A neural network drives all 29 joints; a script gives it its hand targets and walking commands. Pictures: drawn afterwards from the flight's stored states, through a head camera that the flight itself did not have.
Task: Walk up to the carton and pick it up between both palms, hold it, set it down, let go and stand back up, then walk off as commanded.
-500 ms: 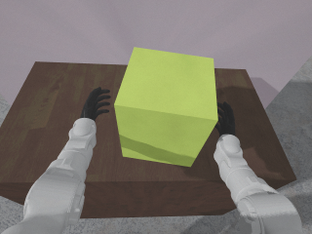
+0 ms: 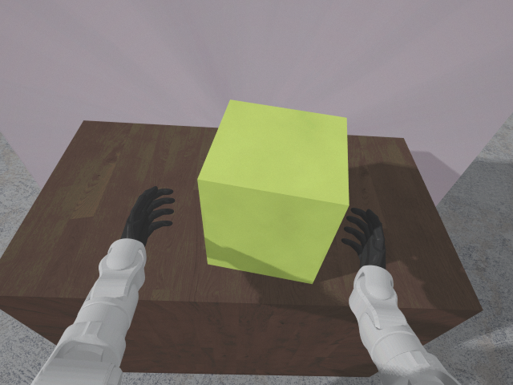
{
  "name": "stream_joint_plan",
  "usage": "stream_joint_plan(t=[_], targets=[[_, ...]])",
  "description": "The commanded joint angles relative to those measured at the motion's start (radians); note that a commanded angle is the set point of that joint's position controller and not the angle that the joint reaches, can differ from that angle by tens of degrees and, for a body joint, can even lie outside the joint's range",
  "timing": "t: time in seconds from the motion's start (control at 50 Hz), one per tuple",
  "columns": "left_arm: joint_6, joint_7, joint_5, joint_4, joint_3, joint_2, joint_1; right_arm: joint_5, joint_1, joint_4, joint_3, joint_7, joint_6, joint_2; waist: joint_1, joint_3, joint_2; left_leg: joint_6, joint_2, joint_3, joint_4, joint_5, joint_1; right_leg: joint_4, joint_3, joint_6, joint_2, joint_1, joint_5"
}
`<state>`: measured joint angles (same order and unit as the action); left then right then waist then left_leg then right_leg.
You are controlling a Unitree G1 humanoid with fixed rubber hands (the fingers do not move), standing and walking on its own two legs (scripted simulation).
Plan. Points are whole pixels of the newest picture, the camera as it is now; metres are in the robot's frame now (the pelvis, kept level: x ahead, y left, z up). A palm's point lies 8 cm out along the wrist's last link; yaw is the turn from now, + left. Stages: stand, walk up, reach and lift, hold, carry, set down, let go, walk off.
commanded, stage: set down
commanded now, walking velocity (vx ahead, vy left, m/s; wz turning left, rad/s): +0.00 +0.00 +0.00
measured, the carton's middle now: (272, 195) +0.45 -0.03 +0.02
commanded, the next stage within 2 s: none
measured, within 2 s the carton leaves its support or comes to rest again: neither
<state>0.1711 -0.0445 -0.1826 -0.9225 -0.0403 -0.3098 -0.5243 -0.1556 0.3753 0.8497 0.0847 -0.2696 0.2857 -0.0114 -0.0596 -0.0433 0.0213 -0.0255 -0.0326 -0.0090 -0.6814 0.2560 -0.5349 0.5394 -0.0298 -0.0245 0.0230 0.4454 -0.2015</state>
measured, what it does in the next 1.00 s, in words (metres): stands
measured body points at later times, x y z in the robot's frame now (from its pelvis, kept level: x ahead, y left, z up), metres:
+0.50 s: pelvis +0.02 +0.00 +0.01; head +0.03 +0.04 +0.46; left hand +0.32 +0.21 +0.01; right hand +0.27 -0.19 +0.02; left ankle +0.05 +0.09 -0.72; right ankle +0.04 -0.14 -0.72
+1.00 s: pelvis +0.03 +0.00 +0.02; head +0.02 +0.03 +0.46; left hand +0.24 +0.22 +0.00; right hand +0.22 -0.17 +0.02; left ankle +0.05 +0.09 -0.72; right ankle +0.04 -0.14 -0.72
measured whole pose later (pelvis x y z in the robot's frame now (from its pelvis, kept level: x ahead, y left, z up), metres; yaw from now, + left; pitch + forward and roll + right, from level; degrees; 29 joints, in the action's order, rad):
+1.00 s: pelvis +0.03 +0.00 +0.02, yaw -1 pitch -9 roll -2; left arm 0.06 -0.10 -0.24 -0.18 -0.07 -0.37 0.26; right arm -0.12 -0.37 0.13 -0.09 -0.26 0.12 -0.02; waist 0.05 0.14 0.04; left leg -0.02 -0.02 0.04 -0.49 0.26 -0.08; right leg 0.39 0.02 -0.02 0.01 0.02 -0.21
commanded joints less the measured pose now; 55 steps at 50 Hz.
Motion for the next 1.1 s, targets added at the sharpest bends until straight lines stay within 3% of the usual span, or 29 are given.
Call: stream_joint_plan(t=[0.0,0.04,0.06,0.08,0.1,0.18,0.22,0.26,0.32,0.34,0.38,0.42,0.44,0.46,0.5,0.56,0.6,0.62,0.64,0.7,0.72,0.74,0.76,0.8,0.84,0.88,0.96,1.02,1.08], targets=[[0.020,-0.017,-0.015,0.283,0.010,-0.102,-0.222,0.005,0.179,-0.242,-0.028,-0.003,0.031,0.055,-0.007,-0.437,-0.138,0.068,-0.012,-0.042,0.189,-0.044,0.345,-0.099,0.001,0.048,0.014,-0.155,0.123],[-0.005,-0.029,-0.006,0.250,0.040,-0.139,-0.287,0.002,0.239,-0.304,-0.050,-0.014,0.020,0.050,0.013,-0.447,-0.129,0.064,0.012,-0.010,0.157,-0.068,0.308,-0.118,0.011,0.044,-0.001,-0.141,0.074],[-0.012,-0.024,-0.018,0.269,0.020,-0.133,-0.339,0.018,0.272,-0.282,-0.013,-0.012,0.006,0.064,-0.010,-0.370,-0.139,0.066,0.014,0.000,0.170,-0.025,0.296,-0.118,0.005,0.050,-0.001,-0.111,0.025],[-0.014,-0.024,0.008,0.395,0.029,-0.112,-0.086,0.014,0.021,-0.338,-0.040,-0.009,0.014,0.065,-0.003,-0.382,-0.144,0.072,-0.002,-0.014,0.189,-0.116,0.383,-0.121,0.002,0.056,0.004,-0.195,0.134],[-0.012,-0.018,-0.034,0.312,0.046,-0.179,-0.358,0.047,0.297,-0.347,0.019,-0.014,-0.015,0.101,0.016,-0.384,-0.121,0.064,0.003,-0.005,0.181,0.013,0.280,-0.100,-0.006,0.051,0.004,-0.111,-0.024],[-0.039,-0.026,-0.042,0.330,0.012,-0.117,-0.134,0.019,0.096,-0.349,-0.030,-0.012,-0.033,0.036,0.022,-0.305,-0.129,0.071,-0.012,-0.004,0.199,-0.056,0.361,-0.126,0.011,0.055,-0.007,-0.201,0.045],[-0.068,-0.050,0.001,0.524,0.041,-0.093,0.185,-0.041,-0.205,-0.474,-0.128,-0.023,0.008,0.010,0.054,-0.336,-0.113,0.077,-0.010,-0.011,0.170,-0.279,0.502,-0.140,0.021,0.045,0.002,-0.294,0.246],[-0.097,-0.063,0.040,0.586,0.061,-0.110,0.178,-0.025,-0.223,-0.474,-0.117,-0.034,0.022,0.029,0.022,-0.321,-0.106,0.074,0.011,-0.007,0.151,-0.310,0.496,-0.150,0.032,0.046,0.002,-0.278,0.257],[-0.124,-0.065,0.031,0.596,0.079,-0.144,0.124,0.009,-0.147,-0.516,-0.073,-0.024,-0.012,0.073,0.048,-0.132,-0.106,0.068,0.002,0.011,0.216,-0.178,0.441,-0.184,0.033,0.058,0.000,-0.250,0.109],[-0.113,-0.049,-0.012,0.627,0.043,-0.146,0.007,0.028,-0.060,-0.525,-0.023,-0.015,-0.034,0.096,0.022,-0.127,-0.132,0.078,-0.010,0.015,0.223,-0.091,0.386,-0.159,0.010,0.074,0.003,-0.195,0.021],[-0.112,-0.038,-0.057,0.597,0.045,-0.175,-0.023,0.031,-0.013,-0.626,-0.048,-0.008,-0.068,0.078,0.070,-0.089,-0.105,0.050,-0.003,0.036,0.260,0.031,0.313,-0.175,0.040,0.072,-0.017,-0.223,-0.092],[-0.087,-0.007,-0.075,0.712,-0.012,-0.104,0.138,0.008,-0.164,-0.645,-0.052,0.015,-0.083,0.046,0.047,-0.123,-0.144,0.064,-0.032,0.005,0.302,0.055,0.351,-0.142,0.010,0.085,0.001,-0.311,-0.030],[-0.073,-0.002,-0.098,0.742,0.003,-0.181,0.000,0.012,-0.048,-0.711,-0.043,0.014,-0.089,0.053,0.061,-0.215,-0.171,0.067,-0.023,0.029,0.272,0.045,0.342,-0.131,0.023,0.075,-0.014,-0.271,-0.064],[-0.058,0.002,-0.119,0.718,-0.028,-0.190,-0.034,0.029,-0.022,-0.699,-0.022,0.018,-0.095,0.060,0.029,-0.222,-0.180,0.070,-0.031,0.008,0.266,0.071,0.335,-0.120,0.012,0.083,-0.013,-0.247,-0.066],[-0.077,-0.024,-0.088,0.774,-0.024,-0.107,0.450,-0.022,-0.462,-0.721,-0.130,0.025,-0.085,0.024,0.062,-0.185,-0.132,0.084,-0.037,-0.006,0.258,-0.209,0.540,-0.177,0.034,0.077,-0.015,-0.333,0.117],[-0.122,-0.064,-0.041,0.696,0.012,-0.127,0.382,-0.008,-0.443,-0.589,-0.130,0.012,-0.112,0.060,0.032,-0.071,-0.130,0.081,-0.015,0.003,0.244,-0.275,0.515,-0.210,0.048,0.074,-0.014,-0.325,0.155],[-0.149,-0.067,-0.001,0.809,0.034,-0.102,0.474,-0.021,-0.497,-0.596,-0.107,0.019,-0.091,0.078,0.066,-0.085,-0.200,0.125,-0.034,-0.017,0.251,-0.405,0.596,-0.221,0.035,0.089,0.009,-0.306,0.159],[-0.150,-0.065,-0.017,0.868,0.019,-0.111,0.431,-0.017,-0.462,-0.653,-0.075,0.013,-0.087,0.083,0.039,-0.062,-0.195,0.126,-0.030,-0.009,0.259,-0.358,0.568,-0.228,0.035,0.086,0.010,-0.291,0.141],[-0.144,-0.065,-0.033,0.862,0.041,-0.135,0.367,-0.010,-0.387,-0.753,-0.090,0.013,-0.075,0.084,0.066,-0.064,-0.144,0.105,-0.018,0.001,0.277,-0.237,0.523,-0.227,0.044,0.083,0.000,-0.297,0.079],[-0.136,-0.053,-0.040,0.869,0.032,-0.124,0.495,-0.004,-0.489,-0.813,-0.130,0.010,-0.078,0.045,0.085,0.024,-0.145,0.083,-0.017,0.011,0.327,-0.165,0.425,-0.227,0.057,0.076,-0.012,-0.364,0.063],[-0.131,-0.056,-0.033,0.844,0.027,-0.128,0.478,0.020,-0.501,-0.792,-0.115,0.013,-0.086,0.061,0.069,0.073,-0.125,0.083,-0.026,-0.007,0.337,-0.111,0.399,-0.226,0.057,0.079,-0.007,-0.378,0.026],[-0.126,-0.062,-0.037,0.833,0.051,-0.153,0.500,0.017,-0.501,-0.835,-0.150,0.004,-0.101,0.020,0.105,0.086,-0.097,0.068,-0.019,0.014,0.350,-0.048,0.381,-0.232,0.064,0.069,-0.013,-0.376,-0.007],[-0.124,-0.064,-0.035,0.836,0.023,-0.109,0.606,0.004,-0.602,-0.823,-0.160,0.008,-0.105,0.035,0.083,0.136,-0.093,0.073,-0.021,0.007,0.354,-0.089,0.418,-0.244,0.062,0.081,-0.011,-0.373,0.023],[-0.110,-0.054,-0.048,0.879,0.033,-0.145,0.507,0.005,-0.513,-0.874,-0.184,0.014,-0.120,0.028,0.108,0.096,-0.126,0.067,-0.023,0.006,0.373,-0.027,0.362,-0.231,0.070,0.078,-0.020,-0.393,-0.018],[-0.094,-0.059,-0.056,0.850,0.042,-0.163,0.583,0.037,-0.579,-0.900,-0.164,0.014,-0.124,0.048,0.104,0.127,-0.078,0.069,-0.033,0.009,0.368,-0.031,0.377,-0.234,0.066,0.077,-0.023,-0.392,-0.018],[-0.082,-0.050,-0.042,0.903,0.049,-0.169,0.645,0.026,-0.641,-0.916,-0.171,0.013,-0.114,0.025,0.113,0.068,-0.122,0.067,-0.032,0.010,0.359,-0.048,0.398,-0.230,0.069,0.080,-0.024,-0.417,-0.009],[-0.044,-0.053,-0.074,0.970,0.007,-0.173,0.653,0.043,-0.686,-0.928,-0.155,0.011,-0.111,0.021,0.077,0.082,-0.107,0.064,-0.039,0.008,0.350,-0.028,0.403,-0.234,0.069,0.082,-0.029,-0.393,-0.014],[-0.070,-0.036,-0.048,0.887,-0.022,-0.132,0.666,0.052,-0.650,-0.820,-0.145,0.039,-0.137,0.037,0.087,0.121,-0.192,0.076,-0.047,-0.012,0.382,0.052,0.375,-0.227,0.052,0.097,-0.020,-0.402,-0.059],[-0.082,-0.045,-0.020,0.879,0.042,-0.168,0.685,0.059,-0.685,-0.806,-0.166,0.040,-0.143,0.046,0.096,0.146,-0.156,0.066,-0.034,0.011,0.363,-0.006,0.398,-0.240,0.071,0.079,-0.039,-0.399,-0.054]])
